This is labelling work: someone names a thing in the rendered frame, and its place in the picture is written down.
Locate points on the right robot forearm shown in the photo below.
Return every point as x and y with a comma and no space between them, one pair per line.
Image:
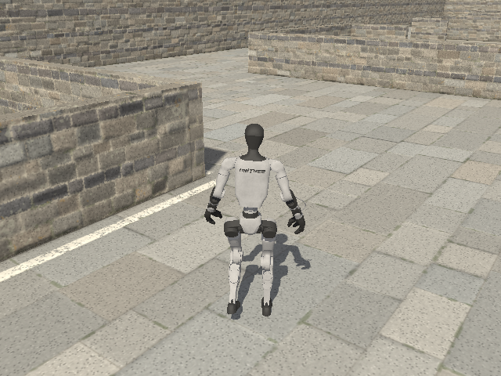
294,207

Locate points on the left robot hand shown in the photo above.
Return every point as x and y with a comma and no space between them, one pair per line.
208,214

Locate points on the robot left upper arm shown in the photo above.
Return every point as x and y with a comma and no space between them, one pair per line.
223,175

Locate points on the robot left shin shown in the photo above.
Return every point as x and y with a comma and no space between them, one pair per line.
234,278

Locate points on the left robot forearm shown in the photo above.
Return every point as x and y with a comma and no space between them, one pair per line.
213,202

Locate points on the right robot hand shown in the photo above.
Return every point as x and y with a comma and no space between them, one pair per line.
298,222

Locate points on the robot torso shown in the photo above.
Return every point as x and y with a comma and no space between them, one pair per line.
251,189

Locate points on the robot right upper arm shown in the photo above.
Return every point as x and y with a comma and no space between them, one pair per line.
282,180

